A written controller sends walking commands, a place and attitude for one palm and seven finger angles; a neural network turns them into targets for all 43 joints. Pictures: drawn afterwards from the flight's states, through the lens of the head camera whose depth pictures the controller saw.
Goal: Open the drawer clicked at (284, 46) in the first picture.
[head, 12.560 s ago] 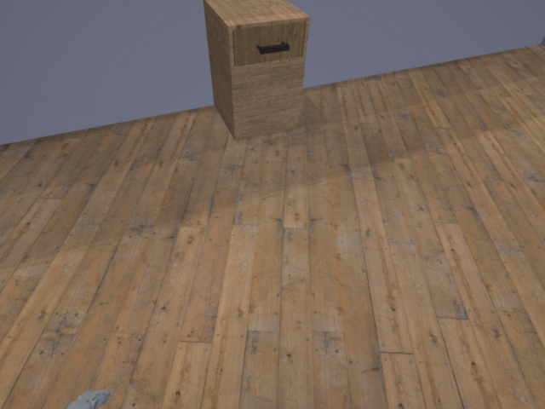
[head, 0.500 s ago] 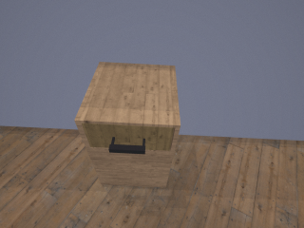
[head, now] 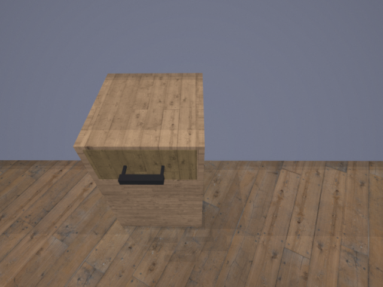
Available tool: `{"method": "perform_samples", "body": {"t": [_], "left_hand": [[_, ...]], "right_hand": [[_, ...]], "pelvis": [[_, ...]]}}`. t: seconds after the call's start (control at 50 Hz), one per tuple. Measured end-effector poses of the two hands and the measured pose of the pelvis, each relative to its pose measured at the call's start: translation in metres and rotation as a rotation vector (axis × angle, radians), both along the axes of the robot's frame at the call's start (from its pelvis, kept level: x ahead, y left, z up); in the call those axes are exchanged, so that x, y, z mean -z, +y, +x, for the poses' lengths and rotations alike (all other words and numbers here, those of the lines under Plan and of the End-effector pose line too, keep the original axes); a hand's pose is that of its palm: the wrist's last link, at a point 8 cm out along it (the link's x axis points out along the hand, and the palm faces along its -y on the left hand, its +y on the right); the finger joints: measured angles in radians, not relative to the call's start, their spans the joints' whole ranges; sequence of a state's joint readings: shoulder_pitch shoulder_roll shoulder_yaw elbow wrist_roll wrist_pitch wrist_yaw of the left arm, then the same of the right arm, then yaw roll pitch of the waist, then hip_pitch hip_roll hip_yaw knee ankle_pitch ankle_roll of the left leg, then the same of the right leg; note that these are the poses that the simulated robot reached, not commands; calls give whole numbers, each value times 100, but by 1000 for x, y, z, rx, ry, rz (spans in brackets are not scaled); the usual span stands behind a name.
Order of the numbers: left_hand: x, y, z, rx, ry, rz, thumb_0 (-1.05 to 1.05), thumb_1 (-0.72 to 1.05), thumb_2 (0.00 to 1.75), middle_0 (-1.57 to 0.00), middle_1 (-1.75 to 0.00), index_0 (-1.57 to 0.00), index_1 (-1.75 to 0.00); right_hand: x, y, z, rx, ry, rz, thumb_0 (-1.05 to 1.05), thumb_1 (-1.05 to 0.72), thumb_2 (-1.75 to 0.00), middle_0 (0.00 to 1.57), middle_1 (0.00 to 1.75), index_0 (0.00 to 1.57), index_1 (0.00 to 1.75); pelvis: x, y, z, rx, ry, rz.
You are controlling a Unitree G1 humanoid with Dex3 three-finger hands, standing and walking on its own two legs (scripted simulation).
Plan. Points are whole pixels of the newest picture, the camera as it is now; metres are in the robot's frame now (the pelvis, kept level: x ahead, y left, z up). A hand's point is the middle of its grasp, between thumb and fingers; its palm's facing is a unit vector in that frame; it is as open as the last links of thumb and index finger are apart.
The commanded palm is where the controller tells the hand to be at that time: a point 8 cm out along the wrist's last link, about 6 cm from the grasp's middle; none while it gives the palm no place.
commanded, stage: come to a stop and stand still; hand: left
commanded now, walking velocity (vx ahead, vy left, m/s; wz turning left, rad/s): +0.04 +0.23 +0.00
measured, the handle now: (142, 173) +0.51 +0.21 -0.21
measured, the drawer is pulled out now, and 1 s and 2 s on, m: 0.00 0.00 0.00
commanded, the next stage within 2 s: look again from close up in 1.28 s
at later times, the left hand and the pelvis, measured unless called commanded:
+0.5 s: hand out of the picture -0.06 +0.19 -0.17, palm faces +0.14 -0.97 -0.20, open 7.4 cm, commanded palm none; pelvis -0.03 +0.01 +0.01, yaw +3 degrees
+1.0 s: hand out of the picture -0.04 +0.21 -0.17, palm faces +0.08 -0.99 -0.12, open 7.4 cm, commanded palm none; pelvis +0.00 +0.08 +0.01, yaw +1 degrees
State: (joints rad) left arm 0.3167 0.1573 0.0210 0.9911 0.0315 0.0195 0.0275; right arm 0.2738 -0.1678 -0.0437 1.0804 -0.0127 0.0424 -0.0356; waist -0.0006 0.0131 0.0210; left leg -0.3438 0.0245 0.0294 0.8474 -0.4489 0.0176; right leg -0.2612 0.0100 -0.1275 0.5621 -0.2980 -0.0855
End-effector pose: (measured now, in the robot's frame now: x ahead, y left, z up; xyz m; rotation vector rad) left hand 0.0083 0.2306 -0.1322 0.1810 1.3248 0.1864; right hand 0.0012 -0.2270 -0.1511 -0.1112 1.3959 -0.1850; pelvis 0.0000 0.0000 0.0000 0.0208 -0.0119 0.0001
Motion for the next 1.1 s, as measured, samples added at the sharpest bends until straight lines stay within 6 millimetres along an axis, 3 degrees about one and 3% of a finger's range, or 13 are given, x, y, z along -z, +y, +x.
{"method": "perform_samples", "body": {"t": [0.08, 0.22, 0.4, 0.5, 0.58, 0.68, 0.78, 0.92, 1.1], "left_hand": [[-2, -18, -1, -7, -29, -11, 1, 93, 90, -20, -30, -20, -29], [-6, -23, -23, -55, -38, -18, 2, 94, 90, -20, -30, -20, -29], [-5, -9, -68, -115, 23, -28, 1, 91, 90, -20, -30, -20, -29], [3, 8, -81, -121, 59, -47, 1, 91, 90, -20, -30, -20, -29], [14, 22, -80, -111, 74, -68, 1, 91, 90, -20, -30, -20, -29], [12, 28, -69, -85, 66, -94, 1, 91, 90, -19, -30, -20, -29], [8, 29, -62, -78, 78, -109, 1, 91, 90, -19, -30, -20, -29], [9, 32, -60, -77, 130, -118, 1, 92, 90, -19, -30, -20, -29], [12, 31, -46, -76, 133, -129, 1, 91, 90, -19, -30, -20, -29]], "right_hand": [[-6, -8, 0, -17, -5, 12, 0, -91, -89, 20, 30, 20, 30], [-11, -10, -5, -74, 14, 24, 0, -91, -89, 19, 30, 20, 30], [-18, 3, -9, -119, 2, 23, 0, -91, -89, 20, 30, 20, 30], [-22, 19, -16, -113, -18, 1, 0, -91, -89, 19, 30, 20, 30], [-21, 41, -34, -94, -4, -11, 0, -91, -89, 19, 30, 20, 30], [-19, 74, -61, -72, 58, 24, 0, -91, -89, 19, 30, 20, 30], [-15, 102, -72, -59, 107, 69, 0, -91, -89, 20, 30, 20, 30], [-13, 121, -66, -36, 111, 84, 0, -91, -89, 20, 30, 20, 30], [-11, 116, -43, -30, 74, 48, 0, -91, -89, 20, 30, 20, 30]], "pelvis": [[-5, -11, -5, -6, 6, -2], [-9, -17, -18, -33, 7, -9], [-13, -3, -28, -54, 8, -12], [-11, 14, -29, -51, 13, -26], [-7, 30, -30, -44, 8, -32], [-9, 48, -24, -36, 1, -21], [-10, 62, -18, -34, -2, -24], [-9, 73, -8, -24, -5, -26], [-7, 77, 5, -15, -13, -29]]}}
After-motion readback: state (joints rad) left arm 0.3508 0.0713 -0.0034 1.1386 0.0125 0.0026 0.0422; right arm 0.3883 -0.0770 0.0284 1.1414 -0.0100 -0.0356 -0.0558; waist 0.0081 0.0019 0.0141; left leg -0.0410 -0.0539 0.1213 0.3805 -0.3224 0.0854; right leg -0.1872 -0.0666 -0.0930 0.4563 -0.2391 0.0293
